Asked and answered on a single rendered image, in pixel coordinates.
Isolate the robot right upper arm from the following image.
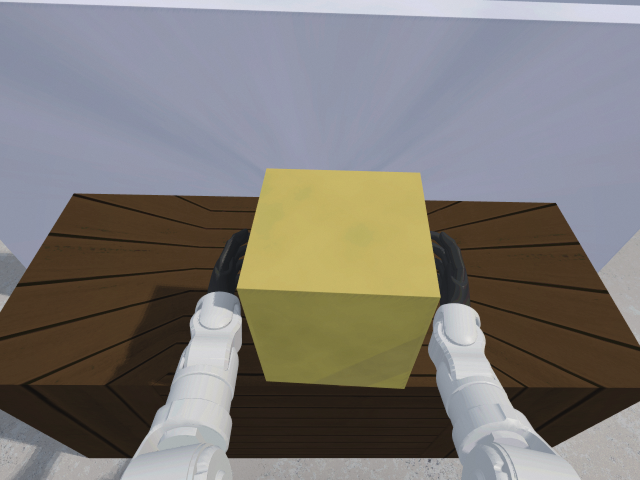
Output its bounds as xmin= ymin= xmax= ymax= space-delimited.
xmin=461 ymin=442 xmax=580 ymax=480

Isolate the right robot forearm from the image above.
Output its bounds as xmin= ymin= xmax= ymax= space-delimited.
xmin=428 ymin=303 xmax=581 ymax=480

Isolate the pedestal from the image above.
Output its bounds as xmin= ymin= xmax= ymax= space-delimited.
xmin=0 ymin=193 xmax=640 ymax=458

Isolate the right robot hand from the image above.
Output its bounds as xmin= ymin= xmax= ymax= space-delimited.
xmin=430 ymin=231 xmax=471 ymax=307

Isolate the carton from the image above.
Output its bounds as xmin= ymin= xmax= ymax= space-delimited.
xmin=237 ymin=168 xmax=441 ymax=389

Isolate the left robot forearm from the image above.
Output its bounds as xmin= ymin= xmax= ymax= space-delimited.
xmin=120 ymin=292 xmax=242 ymax=480

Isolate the left robot hand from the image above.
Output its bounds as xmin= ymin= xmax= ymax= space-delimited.
xmin=207 ymin=228 xmax=250 ymax=295

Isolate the robot left upper arm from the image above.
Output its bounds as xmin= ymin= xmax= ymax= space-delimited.
xmin=122 ymin=442 xmax=233 ymax=480

